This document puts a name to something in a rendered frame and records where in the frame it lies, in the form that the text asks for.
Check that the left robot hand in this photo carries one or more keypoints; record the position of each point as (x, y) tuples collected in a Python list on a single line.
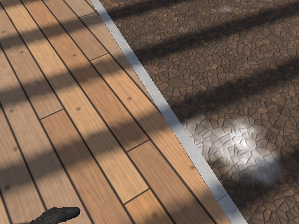
[(57, 215)]

